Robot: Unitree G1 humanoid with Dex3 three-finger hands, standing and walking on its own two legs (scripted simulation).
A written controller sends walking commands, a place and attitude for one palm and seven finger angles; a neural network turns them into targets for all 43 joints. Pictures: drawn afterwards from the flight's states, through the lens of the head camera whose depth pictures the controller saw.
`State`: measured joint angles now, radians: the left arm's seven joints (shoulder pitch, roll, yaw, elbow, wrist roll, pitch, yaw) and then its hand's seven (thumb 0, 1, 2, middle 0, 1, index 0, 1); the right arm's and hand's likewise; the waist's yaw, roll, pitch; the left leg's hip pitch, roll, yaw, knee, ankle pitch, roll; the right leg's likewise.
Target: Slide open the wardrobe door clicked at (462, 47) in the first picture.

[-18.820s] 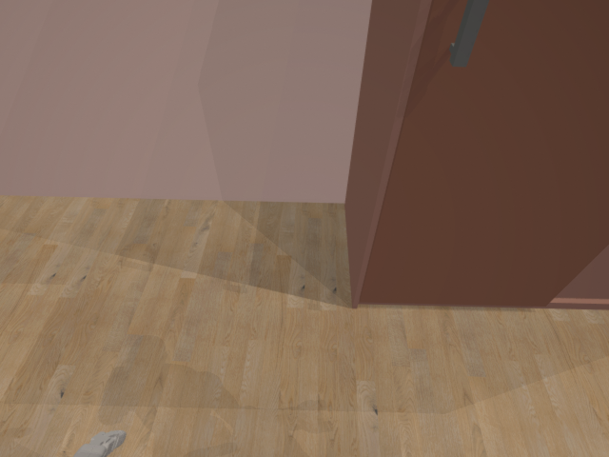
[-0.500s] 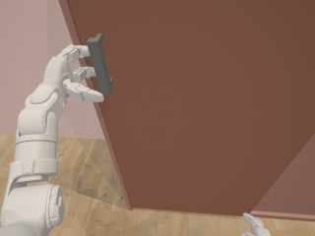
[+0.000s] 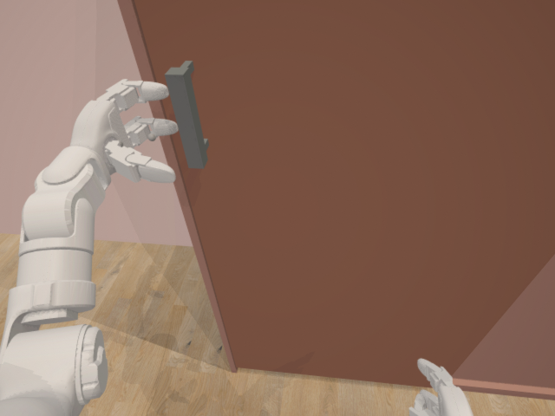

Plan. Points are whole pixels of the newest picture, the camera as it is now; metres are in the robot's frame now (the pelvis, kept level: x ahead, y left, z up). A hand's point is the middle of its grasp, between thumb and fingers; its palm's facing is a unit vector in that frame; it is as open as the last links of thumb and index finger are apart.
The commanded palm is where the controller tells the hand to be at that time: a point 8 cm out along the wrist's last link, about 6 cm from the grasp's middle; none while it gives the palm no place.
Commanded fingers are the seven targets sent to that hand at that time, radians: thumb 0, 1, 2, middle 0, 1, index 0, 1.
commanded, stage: move the hooked fingers beside the handle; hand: left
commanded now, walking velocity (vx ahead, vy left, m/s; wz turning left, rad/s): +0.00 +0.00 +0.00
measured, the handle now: (192, 115) +0.44 +0.16 +0.25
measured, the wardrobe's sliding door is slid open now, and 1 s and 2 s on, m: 0.00 0.00 0.00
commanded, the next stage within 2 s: none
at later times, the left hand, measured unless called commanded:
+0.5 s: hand (132, 144) +0.36 +0.21 +0.25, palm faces +0.00 -1.00 -0.04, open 14.0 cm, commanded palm +0.35 +0.26 +0.26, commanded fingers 0.00 -0.50 0.30 -0.30 -1.20 -0.30 -1.20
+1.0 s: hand (122, 141) +0.37 +0.23 +0.25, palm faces +0.02 -1.00 -0.04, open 14.0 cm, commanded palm +0.35 +0.28 +0.26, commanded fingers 0.00 -0.50 0.30 -0.30 -1.20 -0.30 -1.20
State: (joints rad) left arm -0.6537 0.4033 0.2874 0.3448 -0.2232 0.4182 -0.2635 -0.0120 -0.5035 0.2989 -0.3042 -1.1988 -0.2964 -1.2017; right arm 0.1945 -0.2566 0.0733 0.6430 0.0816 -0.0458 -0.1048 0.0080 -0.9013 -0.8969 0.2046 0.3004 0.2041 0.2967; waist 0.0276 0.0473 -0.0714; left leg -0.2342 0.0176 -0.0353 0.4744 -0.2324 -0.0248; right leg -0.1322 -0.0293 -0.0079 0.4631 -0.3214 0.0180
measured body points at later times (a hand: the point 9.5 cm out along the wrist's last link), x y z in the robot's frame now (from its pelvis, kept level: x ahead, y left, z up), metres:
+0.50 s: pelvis +0.00 +0.00 +0.00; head -0.03 -0.02 +0.45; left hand +0.36 +0.27 +0.26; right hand +0.18 -0.23 -0.08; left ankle +0.01 +0.14 -0.74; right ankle -0.05 -0.13 -0.74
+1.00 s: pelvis +0.00 +0.00 +0.00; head -0.02 -0.02 +0.45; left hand +0.37 +0.29 +0.26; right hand +0.16 -0.25 -0.09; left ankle +0.01 +0.14 -0.74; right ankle -0.05 -0.13 -0.74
